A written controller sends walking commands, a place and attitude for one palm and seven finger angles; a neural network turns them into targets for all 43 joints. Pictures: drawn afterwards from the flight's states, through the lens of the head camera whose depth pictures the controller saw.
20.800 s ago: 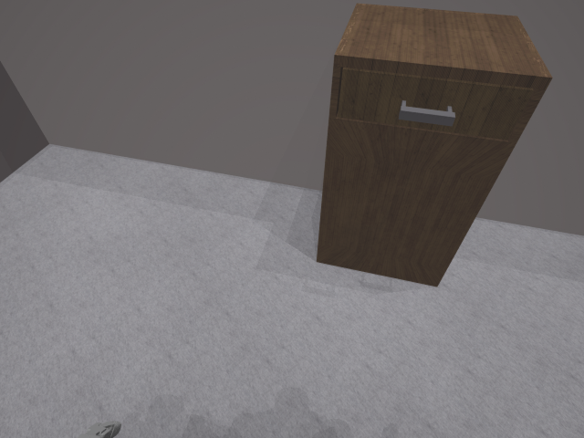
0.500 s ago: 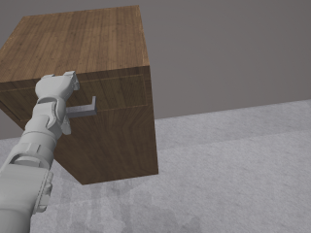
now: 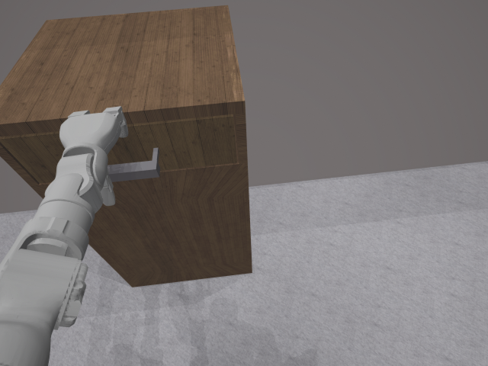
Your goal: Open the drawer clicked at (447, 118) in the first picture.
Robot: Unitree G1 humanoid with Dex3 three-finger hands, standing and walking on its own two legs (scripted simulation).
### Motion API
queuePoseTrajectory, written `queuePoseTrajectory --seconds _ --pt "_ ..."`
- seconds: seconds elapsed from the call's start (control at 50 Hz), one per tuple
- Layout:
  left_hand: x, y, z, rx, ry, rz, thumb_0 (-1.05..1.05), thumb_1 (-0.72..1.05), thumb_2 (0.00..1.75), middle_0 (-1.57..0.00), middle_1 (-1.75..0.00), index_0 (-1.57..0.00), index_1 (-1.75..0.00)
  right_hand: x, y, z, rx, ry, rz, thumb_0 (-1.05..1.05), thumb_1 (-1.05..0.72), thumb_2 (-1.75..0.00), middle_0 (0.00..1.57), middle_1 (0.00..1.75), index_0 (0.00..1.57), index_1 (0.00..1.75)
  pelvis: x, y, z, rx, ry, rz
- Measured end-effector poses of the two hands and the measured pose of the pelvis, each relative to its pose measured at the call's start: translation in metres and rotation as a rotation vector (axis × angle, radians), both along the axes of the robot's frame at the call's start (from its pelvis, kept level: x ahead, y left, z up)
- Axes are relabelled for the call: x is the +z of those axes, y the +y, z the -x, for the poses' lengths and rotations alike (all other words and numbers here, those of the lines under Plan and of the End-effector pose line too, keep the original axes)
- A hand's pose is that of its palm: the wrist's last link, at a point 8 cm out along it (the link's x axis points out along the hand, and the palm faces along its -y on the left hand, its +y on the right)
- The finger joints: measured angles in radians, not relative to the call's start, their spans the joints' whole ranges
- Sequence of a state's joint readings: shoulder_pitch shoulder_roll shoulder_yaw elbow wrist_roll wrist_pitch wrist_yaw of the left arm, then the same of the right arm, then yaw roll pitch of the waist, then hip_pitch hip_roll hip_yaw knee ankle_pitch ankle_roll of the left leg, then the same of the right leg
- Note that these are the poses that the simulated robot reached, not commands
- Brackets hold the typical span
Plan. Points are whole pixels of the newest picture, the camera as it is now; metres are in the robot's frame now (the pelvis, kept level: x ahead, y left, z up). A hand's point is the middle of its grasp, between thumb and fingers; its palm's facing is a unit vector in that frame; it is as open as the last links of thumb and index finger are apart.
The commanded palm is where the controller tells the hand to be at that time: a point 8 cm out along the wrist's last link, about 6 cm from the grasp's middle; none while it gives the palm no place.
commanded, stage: move the hooked fingers above the handle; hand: left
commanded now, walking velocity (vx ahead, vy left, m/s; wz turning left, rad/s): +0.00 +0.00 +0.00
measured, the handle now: (127, 163) +0.51 +0.25 +0.02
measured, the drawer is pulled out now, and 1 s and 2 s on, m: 0.00 0.00 0.00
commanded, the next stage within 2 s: lift the fingers back up to retry in 0.96 s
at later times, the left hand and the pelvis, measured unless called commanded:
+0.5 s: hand (103, 159) +0.46 +0.26 +0.09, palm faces -0.10 +0.01 -0.99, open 13.6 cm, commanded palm +0.44 +0.24 +0.13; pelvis +0.01 +0.00 +0.00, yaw +1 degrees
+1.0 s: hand (101, 174) +0.43 +0.25 +0.08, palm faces -0.16 -0.01 -0.99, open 13.9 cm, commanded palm +0.43 +0.23 +0.13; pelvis +0.01 +0.00 +0.00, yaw +2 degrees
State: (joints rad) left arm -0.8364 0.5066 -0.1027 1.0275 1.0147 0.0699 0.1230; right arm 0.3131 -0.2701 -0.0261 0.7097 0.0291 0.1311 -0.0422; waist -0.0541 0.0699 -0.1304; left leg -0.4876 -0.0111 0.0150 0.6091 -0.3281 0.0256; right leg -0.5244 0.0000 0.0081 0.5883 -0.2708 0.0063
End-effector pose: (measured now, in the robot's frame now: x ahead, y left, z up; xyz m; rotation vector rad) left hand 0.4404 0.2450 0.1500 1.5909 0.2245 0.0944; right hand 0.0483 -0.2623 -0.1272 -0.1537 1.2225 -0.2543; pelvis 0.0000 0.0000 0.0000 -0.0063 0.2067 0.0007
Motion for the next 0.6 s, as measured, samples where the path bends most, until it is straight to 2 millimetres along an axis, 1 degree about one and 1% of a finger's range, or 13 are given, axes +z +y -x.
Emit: queuePoseTrajectory --seconds 0.06,0.1,0.14,0.18,0.22,0.28,0.32,0.34,0.42,0.46,0.52,0.56,0.6 --pt "-0.019 -0.010 0.004 -0.067 0.088 0.036 0.00 -0.49 0.30 -0.33 -1.21 -0.33 -1.25 0.004 0.000 -0.004 -0.005 -0.029 0.011 0.00 -0.90 -0.90 0.21 0.30 0.20 0.30 0.000 -0.001 0.000 -0.005 -0.012 -0.002" --pt "-0.031 -0.018 0.007 -0.145 0.099 0.065 0.00 -0.49 0.30 -0.32 -1.20 -0.32 -1.24 0.007 -0.001 -0.005 -0.002 -0.040 0.027 0.00 -0.90 -0.90 0.21 0.30 0.20 0.30 -0.001 -0.002 0.001 -0.007 -0.011 -0.002" --pt "-0.038 -0.025 0.011 -0.219 0.067 0.087 0.00 -0.49 0.30 -0.32 -1.20 -0.32 -1.23 0.008 -0.004 -0.006 0.003 -0.042 0.044 0.00 -0.90 -0.90 0.21 0.30 0.20 0.30 -0.002 -0.002 0.002 -0.008 -0.005 -0.002" --pt "-0.039 -0.026 0.014 -0.262 0.000 0.087 0.00 -0.49 0.30 -0.32 -1.20 -0.32 -1.22 0.008 -0.007 -0.007 0.010 -0.037 0.059 0.00 -0.90 -0.90 0.21 0.30 0.20 0.30 -0.004 -0.003 0.003 -0.005 0.008 -0.001" --pt "-0.035 -0.020 0.013 -0.259 -0.086 0.068 0.00 -0.49 0.30 -0.32 -1.20 -0.32 -1.21 0.005 -0.009 -0.007 0.019 -0.025 0.066 0.00 -0.90 -0.90 0.21 0.30 0.20 0.30 -0.006 -0.003 0.003 -0.001 0.022 0.000" --pt "-0.021 0.000 0.009 -0.173 -0.197 0.015 0.00 -0.49 0.30 -0.32 -1.20 -0.32 -1.21 0.000 -0.011 -0.007 0.030 -0.001 0.061 0.00 -0.90 -0.90 0.21 0.30 0.20 0.30 -0.008 -0.004 0.003 0.004 0.039 0.001" --pt "-0.013 0.017 0.006 -0.080 -0.216 -0.019 0.00 -0.48 0.30 -0.32 -1.20 -0.32 -1.20 -0.003 -0.011 -0.007 0.032 0.015 0.049 0.00 -0.90 -0.90 0.21 0.30 0.20 0.30 -0.008 -0.004 0.002 0.007 0.046 0.003" --pt "-0.010 0.019 0.005 -0.070 -0.208 -0.022 0.00 -0.48 0.30 -0.32 -1.20 -0.34 -1.22 -0.004 -0.011 -0.008 0.032 0.021 0.042 0.00 -0.90 -0.90 0.21 0.30 0.20 0.30 -0.007 -0.004 0.002 0.009 0.047 0.004" --pt "-0.001 0.012 0.001 0.004 -0.129 -0.006 -0.01 -0.48 0.30 -0.34 -1.21 -0.35 -1.27 -0.004 -0.008 -0.011 0.031 0.028 0.018 0.00 -0.91 -0.90 0.21 0.30 0.20 0.30 -0.003 -0.003 -0.003 0.016 0.032 0.005" --pt "0.000 0.010 -0.001 0.025 -0.062 0.010 0.00 -0.49 0.30 -0.33 -1.21 -0.34 -1.28 -0.001 -0.007 -0.014 0.024 0.014 0.017 0.00 -0.90 -0.90 0.21 0.30 0.20 0.30 -0.001 -0.003 -0.005 0.014 0.019 0.003" --pt "-0.011 0.001 -0.002 -0.010 0.047 0.017 0.00 -0.49 0.30 -0.33 -1.20 -0.33 -1.26 0.005 -0.008 -0.019 0.015 -0.020 0.028 0.00 -0.90 -0.90 0.21 0.30 0.20 0.30 0.000 -0.004 -0.005 0.011 0.003 0.002" --pt "-0.021 -0.011 0.000 -0.085 0.081 0.040 0.00 -0.49 0.30 -0.32 -1.20 -0.32 -1.24 0.009 -0.009 -0.021 0.014 -0.038 0.041 0.00 -0.90 -0.90 0.21 0.30 0.20 0.30 0.000 -0.004 -0.006 0.006 -0.002 0.001" --pt "-0.029 -0.026 0.004 -0.180 0.076 0.071 0.00 -0.49 0.30 -0.32 -1.20 -0.32 -1.23 0.011 -0.010 -0.022 0.014 -0.050 0.054 0.00 -0.90 -0.90 0.21 0.30 0.20 0.30 -0.001 -0.004 -0.006 0.002 -0.003 0.001"
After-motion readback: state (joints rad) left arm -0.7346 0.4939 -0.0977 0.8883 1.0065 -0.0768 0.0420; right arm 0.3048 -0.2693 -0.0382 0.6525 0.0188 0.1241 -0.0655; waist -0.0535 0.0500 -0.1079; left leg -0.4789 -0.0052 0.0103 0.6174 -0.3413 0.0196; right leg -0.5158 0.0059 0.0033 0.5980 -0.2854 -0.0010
